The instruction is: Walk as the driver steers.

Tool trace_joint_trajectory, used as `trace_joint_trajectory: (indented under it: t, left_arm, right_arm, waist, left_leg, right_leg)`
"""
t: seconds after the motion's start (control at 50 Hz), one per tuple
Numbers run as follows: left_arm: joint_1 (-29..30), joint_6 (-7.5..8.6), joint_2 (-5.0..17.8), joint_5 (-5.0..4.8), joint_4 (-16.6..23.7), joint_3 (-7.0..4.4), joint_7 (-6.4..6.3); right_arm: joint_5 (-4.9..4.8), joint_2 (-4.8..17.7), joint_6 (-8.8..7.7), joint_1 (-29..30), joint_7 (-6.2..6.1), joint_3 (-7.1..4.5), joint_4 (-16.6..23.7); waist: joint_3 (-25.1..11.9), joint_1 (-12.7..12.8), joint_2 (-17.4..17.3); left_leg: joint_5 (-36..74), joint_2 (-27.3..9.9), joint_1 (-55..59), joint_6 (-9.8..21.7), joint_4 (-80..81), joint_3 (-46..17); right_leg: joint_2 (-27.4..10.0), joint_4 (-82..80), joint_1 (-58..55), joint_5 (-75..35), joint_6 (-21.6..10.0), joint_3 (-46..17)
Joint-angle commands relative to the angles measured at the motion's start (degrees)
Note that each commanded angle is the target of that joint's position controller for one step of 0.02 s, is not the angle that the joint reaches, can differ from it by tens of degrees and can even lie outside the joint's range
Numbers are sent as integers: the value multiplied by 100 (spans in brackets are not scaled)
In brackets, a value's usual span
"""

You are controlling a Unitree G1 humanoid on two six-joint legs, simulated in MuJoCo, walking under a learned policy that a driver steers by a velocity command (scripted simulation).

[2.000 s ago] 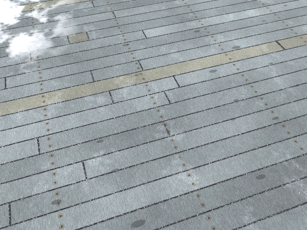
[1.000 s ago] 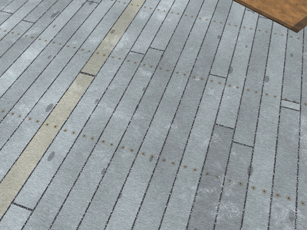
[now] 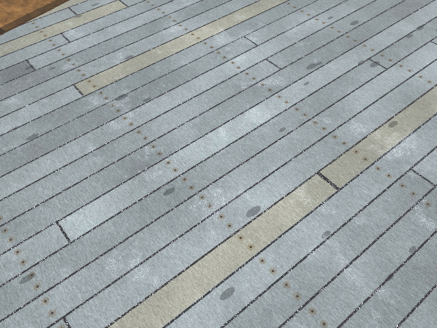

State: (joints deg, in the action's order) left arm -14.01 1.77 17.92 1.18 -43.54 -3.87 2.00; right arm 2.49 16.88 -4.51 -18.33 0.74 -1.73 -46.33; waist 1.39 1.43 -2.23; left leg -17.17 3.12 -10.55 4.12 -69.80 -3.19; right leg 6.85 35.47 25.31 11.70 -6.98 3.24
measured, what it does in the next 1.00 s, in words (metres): walks ahead, turning right: left foot, then right foot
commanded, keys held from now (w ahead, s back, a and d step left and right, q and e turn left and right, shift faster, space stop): w+e+shift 0.68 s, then w+shift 0.08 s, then w+q+shift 0.24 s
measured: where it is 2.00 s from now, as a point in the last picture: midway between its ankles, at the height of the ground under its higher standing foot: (364, 68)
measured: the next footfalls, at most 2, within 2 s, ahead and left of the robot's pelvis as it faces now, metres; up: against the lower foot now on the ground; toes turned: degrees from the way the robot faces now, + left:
left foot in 0.34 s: +0.52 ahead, +0.12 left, +0.00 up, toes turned -19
right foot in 0.78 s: +0.80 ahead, -0.26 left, +0.00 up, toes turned -44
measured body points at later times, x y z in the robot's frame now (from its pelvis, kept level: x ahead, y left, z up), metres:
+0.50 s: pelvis +0.44 +0.00 +0.02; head +0.47 +0.00 +0.47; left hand +0.66 +0.24 -0.09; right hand +0.44 -0.31 -0.08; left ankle +0.49 +0.13 -0.72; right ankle +0.32 -0.05 -0.61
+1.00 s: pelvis +0.83 -0.25 +0.02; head +0.85 -0.25 +0.47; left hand +1.03 -0.05 -0.11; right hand +0.75 -0.50 -0.10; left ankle +0.99 -0.15 -0.63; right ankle +0.77 -0.23 -0.72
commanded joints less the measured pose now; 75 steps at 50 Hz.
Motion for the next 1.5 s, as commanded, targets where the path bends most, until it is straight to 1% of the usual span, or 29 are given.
trace_joint_trajectory:
  t: [0.02, 0.08, 0.16, 0.26, 0.32, 0.34, 0.36, 0.38, 0.42, 0.5, 0.64, 0.68, 0.72, 0.76, 0.78, 0.8, 0.82, 0.86, 0.92, 0.98, 1.14, 1.18, 1.22, 1.24, 1.26, 1.28, 1.32, 1.4, 1.5]
  left_arm:
    - [-905, 105, 633, -8, -118, -185, -63]
    - [-875, 216, 626, -43, -204, -132, -102]
    - [-926, 284, 783, -88, -92, -229, -115]
    - [-1191, 299, 999, -188, -154, -345, -115]
    - [-1083, 281, 1270, -117, -189, -395, -130]
    - [-861, 339, 1109, -102, -119, -352, -101]
    - [-854, 409, 154, -170, 128, -114, -147]
    - [-1248, 351, 81, -322, 427, 16, -144]
    - [-200, 171, 588, -40, 271, -69, -107]
    - [392, -122, 126, 84, 568, 41, 169]
    - [1753, -196, 160, 60, 1304, 268, 424]
    - [1864, -174, 189, 55, 1271, 288, 430]
    - [1225, -133, 363, 101, 1027, 234, 356]
    - [-985, -84, 804, 124, 291, -6, 172]
    - [-1416, -106, 1066, 131, -10, -162, 13]
    - [-707, -156, 1699, 235, 257, -270, -93]
    - [-907, -195, 1585, 114, 467, -299, -142]
    - [-526, -29, 1047, 134, 200, -184, -243]
    - [-205, 335, 492, 99, 16, 6, -240]
    - [-412, 561, 291, 18, -217, 53, -121]
    - [-813, 665, 609, -61, -461, 103, -332]
    - [-613, 459, 948, 43, -373, 8, -503]
    - [109, 242, 1191, 160, -138, -90, -531]
    - [338, 264, 712, 192, -146, 9, -378]
    - [-160, 396, -109, 94, 429, 246, -282]
    - [52, 563, 136, 107, 729, 332, -264]
    - [389, 658, 428, 165, 699, 318, -213]
    - [573, 210, 282, 351, 885, 447, -157]
    - [1881, 241, 54, 85, 1419, 573, -54]
  right_arm:
    - [122, 626, -237, 696, 30, -16, 936]
    - [231, 446, 28, 782, 63, 115, 1034]
    - [49, 296, 35, 2107, 168, 277, 1524]
    - [-66, 418, -9, 2410, 132, 217, 1623]
    - [-52, 897, -72, 907, -61, -43, 1219]
    - [19, 1235, -104, -295, -200, -200, 1017]
    - [225, 1704, -105, -1335, -308, -355, 880]
    - [183, 1944, -37, -807, -249, -435, 865]
    - [88, 773, 4, 108, -200, -229, 961]
    - [-39, 307, -128, -287, -115, -99, 353]
    - [-82, 603, -307, -157, -96, -150, 33]
    - [-72, 827, -282, -484, -132, -187, -57]
    - [-71, 1183, -166, -685, -220, -251, -90]
    - [-28, 1383, -10, -258, -246, -276, 66]
    - [-2, 1161, 17, -315, -183, -249, 19]
    - [-114, 350, -3, -1172, -105, -49, 399]
    - [-219, 836, -77, -581, -131, -95, 637]
    - [-283, 753, -92, -126, -114, -56, 549]
    - [-125, 387, 250, -574, 48, -5, 137]
    - [-194, 236, 366, 235, 158, -17, 274]
    - [-203, 168, 197, 1229, 370, 64, 515]
    - [-191, 532, 268, 262, 325, -60, 256]
    - [-167, 1078, 323, -2027, 189, -356, -368]
    - [-261, 1217, 353, -2100, 73, -469, -475]
    - [-98, 1704, 418, -1343, 44, -555, -303]
    - [-142, 1594, 428, -1083, 35, -576, -52]
    - [-150, 933, 392, -625, -5, -445, -69]
    - [-227, 906, 66, -285, -29, -369, 57]
    - [-306, 1067, 5, -692, 22, -502, 41]
  waist:
    - [-91, 42, 84]
    - [284, -266, 422]
    - [691, 46, 425]
    - [269, 313, 470]
    - [-801, -475, 269]
    - [-1435, -1084, 157]
    - [-2256, -1249, -1084]
    - [-2656, -654, -2329]
    - [-883, -682, -402]
    - [-72, -349, -424]
    - [697, -65, -6]
    - [616, -62, 15]
    - [103, 357, -311]
    - [-858, 1395, -440]
    - [-952, 1377, 136]
    - [-1548, 201, 1670]
    - [-2378, 702, 881]
    - [-434, 276, -46]
    - [173, -396, -176]
    - [679, -270, 126]
    - [242, -215, 553]
    - [-360, -825, 917]
    - [-1098, -2010, 811]
    - [-723, -1877, -98]
    - [-869, -706, -1550]
    - [-1422, -855, -680]
    - [-73, -343, 808]
    - [508, 127, 675]
    - [383, -587, 81]
  left_leg:
    - [200, -583, -2752, -90, -350, -403]
    - [-118, -773, -2545, -396, 533, -210]
    - [1265, -744, -2092, -759, 2570, 213]
    - [2139, -450, -1065, -668, 3871, 222]
    - [870, -162, 840, -459, 4108, 328]
    - [50, -797, 2324, -294, 3899, -188]
    - [-2325, -2561, 3797, -41, 4316, -2302]
    - [-3367, -3323, 3738, 454, 5561, -5057]
    - [-2191, -2559, 2128, 282, 5459, -2929]
    - [687, -2000, 1106, -18, 5624, -720]
    - [2927, -1527, 406, -253, 6450, 1563]
    - [5483, -1462, 742, -370, 6035, 1910]
    - [7528, -1685, 1088, -372, 4963, 1845]
    - [7584, -1839, 404, -155, 2384, 1632]
    - [3709, -1204, -776, -157, 237, 1649]
    - [-1307, -538, -2714, -318, -2075, 1232]
    - [-745, -437, -3273, -228, -2507, 138]
    - [-30, -843, -3428, -161, -1732, 74]
    - [122, -1161, -2319, -216, -694, -282]
    - [895, -1185, -2774, -169, 294, -122]
    - [2881, -160, -1850, 379, 3152, 1405]
    - [1999, 281, -898, 520, 3103, 1518]
    - [961, 239, 1304, 996, 3289, 853]
    - [656, -96, 1859, 1216, 3437, 270]
    - [901, -1194, 3093, 2214, 3580, -2476]
    - [-662, -1705, 3236, 2543, 5045, -4193]
    - [-1158, -1460, 1265, 1794, 5876, -3571]
    - [135, -507, -1091, 1564, 6148, -2093]
    - [2306, -126, -814, 1066, 6013, -1661]
  right_leg:
    - [-1693, -2414, -2004, 1982, -1038, -3817]
    - [-1228, -2632, -1034, 1528, -1101, -3076]
    - [-907, -3097, -212, 687, -932, -2614]
    - [-1044, -2538, -1134, -1299, -505, -2668]
    - [-791, -270, -1508, -3387, -148, -2379]
    - [-507, 1343, -628, -2715, -42, -2170]
    - [-37, 3330, 788, 956, -17, -1568]
    - [-65, 4413, 1798, 1678, 10, -1090]
    - [-794, 4232, 2109, 560, 5, -831]
    - [-1225, 3864, 2043, 385, 136, -723]
    - [-1065, 1661, 1447, -1126, -6, 257]
    - [-615, 1062, 723, -1105, -231, 797]
    - [-197, 843, -300, -697, -417, 795]
    - [-39, 468, -2747, -309, -745, 220]
    - [-425, -11, -3932, 34, -877, -533]
    - [-2227, -193, -5201, -174, -1268, -3217]
    - [-2569, -1314, -5303, 852, -1537, -4429]
    - [-2431, -2071, -3225, 864, -1164, -3350]
    - [-1984, -2590, -1346, 319, -695, -1871]
    - [-1531, -3026, -1179, -885, -183, -619]
    - [-1442, -2627, -2888, -6348, 612, 1056]
    - [-1677, -1156, -3299, -8060, 721, 1051]
    - [-1734, 2217, -2202, -7382, 624, 880]
    - [-780, 4577, -841, -1974, 534, 841]
    - [-101, 6469, 1915, 1888, 867, 88]
    - [-300, 6353, 2581, 1530, 715, -898]
    - [-928, 4903, 2170, 681, 595, -918]
    - [-1365, 3088, 987, 631, 1015, -583]
    - [-1035, 383, 286, -1634, 1025, -194]
Velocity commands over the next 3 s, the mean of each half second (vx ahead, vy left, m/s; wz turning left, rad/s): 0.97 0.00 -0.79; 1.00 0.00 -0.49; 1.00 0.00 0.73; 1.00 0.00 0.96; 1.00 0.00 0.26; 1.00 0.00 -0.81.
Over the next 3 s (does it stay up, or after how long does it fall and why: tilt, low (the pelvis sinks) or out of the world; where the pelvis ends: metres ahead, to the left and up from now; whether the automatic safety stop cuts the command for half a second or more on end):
stays up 2.64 -0.34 0.00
